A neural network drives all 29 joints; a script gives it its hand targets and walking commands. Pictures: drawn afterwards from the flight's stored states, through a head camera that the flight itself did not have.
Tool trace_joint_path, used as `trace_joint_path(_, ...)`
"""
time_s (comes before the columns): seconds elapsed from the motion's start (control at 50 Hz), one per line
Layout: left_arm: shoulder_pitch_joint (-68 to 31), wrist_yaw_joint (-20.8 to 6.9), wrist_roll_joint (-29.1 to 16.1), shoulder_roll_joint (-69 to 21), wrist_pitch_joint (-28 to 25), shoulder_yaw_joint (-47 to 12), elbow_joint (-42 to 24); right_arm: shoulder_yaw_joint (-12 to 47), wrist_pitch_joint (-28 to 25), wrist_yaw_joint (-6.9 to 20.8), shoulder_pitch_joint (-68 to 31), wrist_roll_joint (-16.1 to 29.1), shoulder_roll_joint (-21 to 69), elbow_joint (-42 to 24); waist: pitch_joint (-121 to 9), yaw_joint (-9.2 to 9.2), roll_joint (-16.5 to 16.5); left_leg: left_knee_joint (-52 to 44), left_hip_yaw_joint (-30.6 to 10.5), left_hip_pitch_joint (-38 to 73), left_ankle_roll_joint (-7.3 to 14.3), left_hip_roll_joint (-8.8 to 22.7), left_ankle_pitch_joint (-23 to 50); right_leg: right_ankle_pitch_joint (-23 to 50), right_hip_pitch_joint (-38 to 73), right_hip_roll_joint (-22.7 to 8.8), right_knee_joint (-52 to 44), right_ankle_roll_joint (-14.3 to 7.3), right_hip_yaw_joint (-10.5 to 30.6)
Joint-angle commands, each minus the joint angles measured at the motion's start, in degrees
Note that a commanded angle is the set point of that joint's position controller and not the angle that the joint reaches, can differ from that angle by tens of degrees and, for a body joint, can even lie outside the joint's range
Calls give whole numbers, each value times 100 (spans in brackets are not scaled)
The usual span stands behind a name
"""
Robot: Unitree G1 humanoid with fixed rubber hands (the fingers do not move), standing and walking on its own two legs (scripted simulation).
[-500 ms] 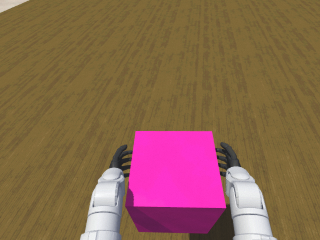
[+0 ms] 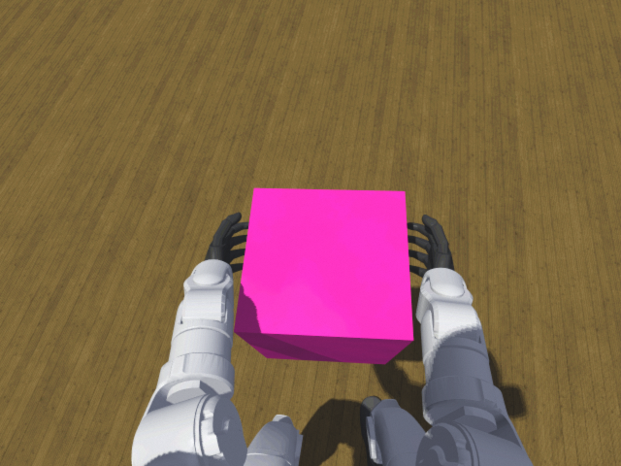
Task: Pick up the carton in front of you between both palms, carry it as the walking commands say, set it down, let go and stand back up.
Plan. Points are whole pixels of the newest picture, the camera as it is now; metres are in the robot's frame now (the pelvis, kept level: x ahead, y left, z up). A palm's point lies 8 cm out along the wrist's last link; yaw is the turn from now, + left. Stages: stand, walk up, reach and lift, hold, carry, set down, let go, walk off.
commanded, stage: set down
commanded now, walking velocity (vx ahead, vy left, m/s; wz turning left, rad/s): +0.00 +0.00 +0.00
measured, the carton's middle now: (326, 285) +0.36 +0.02 -0.12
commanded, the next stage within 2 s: none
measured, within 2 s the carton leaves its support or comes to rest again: neither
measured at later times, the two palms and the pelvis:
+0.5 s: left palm (257, 271) +0.42 +0.15 -0.21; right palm (419, 293) +0.38 -0.15 -0.21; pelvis -0.02 +0.04 -0.13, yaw +1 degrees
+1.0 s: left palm (282, 281) +0.46 +0.12 -0.37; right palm (414, 309) +0.39 -0.17 -0.37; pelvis -0.05 +0.03 -0.25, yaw +3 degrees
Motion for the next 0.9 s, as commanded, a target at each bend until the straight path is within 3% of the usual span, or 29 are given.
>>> trace_joint_path(0.0,-2717,-1094,-973,-3990,-804,-2400,166,2593,-763,645,-2334,769,4347,397,-3523,45,-97,-157,663,-2275,247,-666,643,1626,3086,229,551,215,257)
trace_joint_path(0.1,-3158,-1035,-1558,-4449,-1168,-3348,-60,3655,-1159,545,-2987,1145,4577,-199,-5642,21,-157,583,816,-3265,81,-781,940,2127,2877,321,1518,283,123)
trace_joint_path(0.2,-3278,-881,-1891,-4896,-981,-3843,-245,4037,-1011,694,-3176,1292,4568,-429,-6389,-151,-18,1158,832,-3376,-20,-847,856,1424,1353,490,2156,288,-234)
trace_joint_path(0.3,-3453,-838,-1851,-5167,-633,-3695,15,3772,-673,993,-3365,1333,4504,-64,-6007,-273,90,1535,774,-3773,-43,-857,253,476,-293,521,2550,245,-430)
trace_joint_path(0.44,-3768,-655,-1810,-5101,-600,-3510,357,3282,-597,1144,-3675,1333,4364,445,-6158,-370,54,2217,779,-4423,-91,-895,459,493,-1592,522,3198,284,-498)
trace_joint_path(0.7,-4716,-239,-2184,-4561,-924,-3816,391,3092,-795,929,-4281,1633,3950,515,-6889,-620,305,3520,998,-5474,-151,-1040,497,777,-2487,554,4405,415,-580)
trace_joint_path(0.88,-5470,-110,-2308,-4140,-941,-3700,626,3029,-797,760,-5115,1798,3616,359,-7026,-723,171,4288,1152,-6293,-91,-1122,-9,540,-2790,529,5095,535,-696)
